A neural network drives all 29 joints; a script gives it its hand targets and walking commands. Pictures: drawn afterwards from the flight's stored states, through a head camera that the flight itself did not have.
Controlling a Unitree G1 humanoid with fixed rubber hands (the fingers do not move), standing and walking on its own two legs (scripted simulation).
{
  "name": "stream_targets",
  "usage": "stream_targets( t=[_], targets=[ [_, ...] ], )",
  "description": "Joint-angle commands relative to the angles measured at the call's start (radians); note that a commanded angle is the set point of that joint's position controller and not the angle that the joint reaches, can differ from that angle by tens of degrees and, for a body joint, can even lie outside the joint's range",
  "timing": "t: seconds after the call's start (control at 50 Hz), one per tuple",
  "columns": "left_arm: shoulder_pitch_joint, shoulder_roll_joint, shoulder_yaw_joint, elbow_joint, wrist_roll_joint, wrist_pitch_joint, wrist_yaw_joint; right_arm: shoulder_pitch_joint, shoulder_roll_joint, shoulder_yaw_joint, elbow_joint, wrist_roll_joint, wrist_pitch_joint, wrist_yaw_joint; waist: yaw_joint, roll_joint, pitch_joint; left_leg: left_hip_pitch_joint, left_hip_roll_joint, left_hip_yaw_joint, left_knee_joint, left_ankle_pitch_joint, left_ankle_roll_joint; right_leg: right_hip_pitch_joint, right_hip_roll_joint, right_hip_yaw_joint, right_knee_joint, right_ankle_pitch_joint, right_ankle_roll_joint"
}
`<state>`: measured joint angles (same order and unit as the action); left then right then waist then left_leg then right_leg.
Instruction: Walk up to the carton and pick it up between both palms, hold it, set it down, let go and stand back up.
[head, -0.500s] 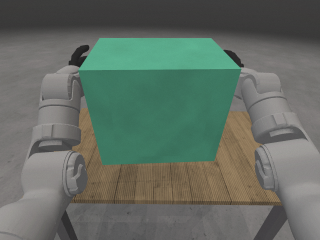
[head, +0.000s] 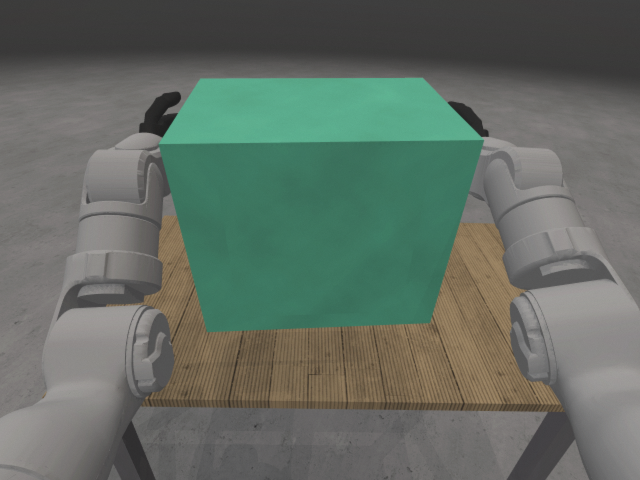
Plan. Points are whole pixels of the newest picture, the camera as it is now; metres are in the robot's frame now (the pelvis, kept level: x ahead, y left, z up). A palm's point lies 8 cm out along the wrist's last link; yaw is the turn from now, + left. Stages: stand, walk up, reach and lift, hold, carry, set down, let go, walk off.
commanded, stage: hold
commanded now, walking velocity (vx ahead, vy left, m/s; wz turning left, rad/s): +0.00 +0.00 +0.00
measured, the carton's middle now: (316, 202) +0.36 -0.01 +0.26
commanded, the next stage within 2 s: set down in 0.46 s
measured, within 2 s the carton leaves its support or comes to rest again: neither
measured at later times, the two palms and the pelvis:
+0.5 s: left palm (155, 150) +0.37 +0.18 +0.32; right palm (468, 158) +0.37 -0.19 +0.31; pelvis +0.00 +0.00 +0.00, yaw +0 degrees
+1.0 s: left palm (169, 164) +0.42 +0.18 +0.28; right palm (443, 199) +0.40 -0.18 +0.24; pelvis +0.01 +0.00 +0.00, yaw +2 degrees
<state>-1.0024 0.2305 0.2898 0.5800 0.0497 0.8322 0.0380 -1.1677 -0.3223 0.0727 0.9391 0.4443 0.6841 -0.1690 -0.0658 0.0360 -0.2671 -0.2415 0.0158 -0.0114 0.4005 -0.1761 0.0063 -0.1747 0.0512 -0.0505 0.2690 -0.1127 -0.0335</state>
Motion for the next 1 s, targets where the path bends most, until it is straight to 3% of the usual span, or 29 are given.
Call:
stream_targets(
  t=[0.0, 0.12, 0.18, 0.24, 0.36, 0.4, 0.44, 0.46, 0.54, 0.6, 0.66, 0.74, 0.8, 0.86, 0.92, 0.98],
  targets=[
    [-0.789, -0.670, -0.322, -0.216, -0.175, -0.068, -0.166, -0.855, 0.681, 0.098, -0.420, 0.168, -0.053, 0.141, -0.008, 0.024, -0.331, 0.012, -0.017, -0.085, -0.055, 0.131, -0.023, 0.222, 0.002, 0.120, 0.013, 0.155, 0.025],
    [-0.784, -0.671, -0.325, -0.229, -0.176, -0.068, -0.165, -0.850, 0.693, 0.104, -0.446, 0.174, -0.052, 0.140, -0.004, 0.013, -0.354, 0.031, -0.018, -0.082, -0.052, 0.163, -0.021, 0.228, 0.005, 0.122, 0.014, 0.193, 0.026],
    [-0.755, -0.639, -0.283, -0.183, -0.152, -0.059, -0.174, -0.859, 0.691, 0.115, -0.446, 0.172, -0.051, 0.134, 0.011, -0.011, -0.318, 0.015, -0.028, -0.074, -0.052, 0.138, -0.014, 0.242, -0.005, 0.134, 0.007, 0.188, 0.033],
    [-0.779, -0.673, -0.327, -0.233, -0.180, -0.068, -0.171, -0.865, 0.700, 0.117, -0.467, 0.177, -0.056, 0.132, -0.005, 0.012, -0.368, 0.025, -0.020, -0.082, -0.043, 0.170, -0.025, 0.244, 0.005, 0.123, 0.019, 0.206, 0.028],
    [-0.773, -0.659, -0.320, -0.212, -0.178, -0.064, -0.172, -0.856, 0.694, 0.106, -0.442, 0.170, -0.048, 0.131, -0.008, -0.003, -0.332, 0.026, -0.021, -0.080, -0.052, 0.147, -0.018, 0.228, 0.000, 0.122, 0.005, 0.194, 0.032],
    [-0.775, -0.646, -0.305, -0.190, -0.176, -0.065, -0.177, -0.873, 0.702, 0.113, -0.463, 0.173, -0.049, 0.128, 0.007, -0.018, -0.346, 0.011, -0.025, -0.076, -0.048, 0.135, -0.014, 0.229, -0.011, 0.139, 0.003, 0.178, 0.038],
    [-0.795, -0.661, -0.325, -0.205, -0.180, -0.069, -0.174, -0.874, 0.690, 0.094, -0.454, 0.165, -0.051, 0.127, -0.010, 0.008, -0.346, 0.015, -0.023, -0.079, -0.054, 0.127, -0.021, 0.219, -0.005, 0.128, 0.006, 0.159, 0.032],
    [-0.863, -0.621, -0.295, -0.207, -0.181, -0.092, -0.180, -0.866, 0.721, 0.051, -0.425, 0.116, -0.065, 0.123, -0.042, -0.024, -0.363, 0.066, -0.034, -0.073, -0.087, 0.133, -0.006, 0.207, -0.004, 0.105, -0.017, 0.145, 0.033],
    [-0.871, -0.589, -0.245, -0.143, -0.142, -0.147, -0.196, -0.888, 0.701, 0.006, -0.435, 0.052, -0.133, 0.123, -0.049, 0.013, -0.291, 0.091, -0.029, -0.061, -0.102, 0.100, -0.005, 0.185, -0.020, 0.095, -0.026, 0.114, 0.034],
    [-0.862, -0.560, -0.188, -0.031, -0.087, -0.189, -0.218, -0.845, 0.658, -0.075, -0.328, -0.032, -0.199, 0.132, -0.062, 0.031, -0.207, 0.055, -0.020, -0.053, -0.141, 0.004, -0.006, 0.186, -0.029, 0.081, -0.044, 0.019, 0.030],
    [-0.767, -0.519, -0.118, 0.067, -0.017, -0.219, -0.237, -0.773, 0.616, -0.134, -0.228, -0.103, -0.250, 0.141, -0.059, 0.009, -0.158, 0.051, -0.023, -0.039, -0.164, -0.029, 0.007, 0.208, -0.031, 0.063, -0.047, -0.017, 0.031],
    [-0.648, -0.500, -0.073, 0.118, 0.048, -0.241, -0.260, -0.724, 0.604, -0.118, -0.247, -0.132, -0.305, 0.139, -0.051, -0.016, -0.118, 0.074, -0.029, -0.029, -0.163, 0.028, 0.015, 0.264, -0.029, 0.047, -0.045, 0.036, 0.044],
    [-0.603, -0.515, -0.099, 0.064, 0.053, -0.262, -0.260, -0.719, 0.619, -0.065, -0.346, -0.134, -0.354, 0.134, -0.047, -0.043, -0.178, 0.124, -0.034, -0.027, -0.136, 0.152, 0.010, 0.304, -0.019, 0.032, -0.033, 0.138, 0.056],
    [-0.612, -0.561, -0.191, -0.058, 0.014, -0.281, -0.239, -0.734, 0.633, 0.015, -0.470, -0.097, -0.401, 0.127, -0.060, -0.018, -0.296, 0.235, -0.035, -0.034, -0.072, 0.354, -0.018, 0.318, -0.007, 0.020, -0.010, 0.265, 0.063],
    [-0.612, -0.610, -0.280, -0.131, -0.024, -0.291, -0.222, -0.735, 0.647, 0.072, -0.568, -0.085, -0.429, 0.111, -0.069, -0.014, -0.328, 0.291, -0.039, -0.033, -0.041, 0.414, -0.031, 0.303, -0.012, 0.017, -0.014, 0.311, 0.060],
    [-0.644, -0.654, -0.386, -0.259, -0.075, -0.303, -0.199, -0.737, 0.660, 0.121, -0.681, -0.067, -0.457, 0.102, -0.084, 0.030, -0.430, 0.360, -0.043, -0.037, -0.004, 0.518, -0.050, 0.299, -0.011, 0.020, 0.002, 0.369, 0.060]
  ],
)
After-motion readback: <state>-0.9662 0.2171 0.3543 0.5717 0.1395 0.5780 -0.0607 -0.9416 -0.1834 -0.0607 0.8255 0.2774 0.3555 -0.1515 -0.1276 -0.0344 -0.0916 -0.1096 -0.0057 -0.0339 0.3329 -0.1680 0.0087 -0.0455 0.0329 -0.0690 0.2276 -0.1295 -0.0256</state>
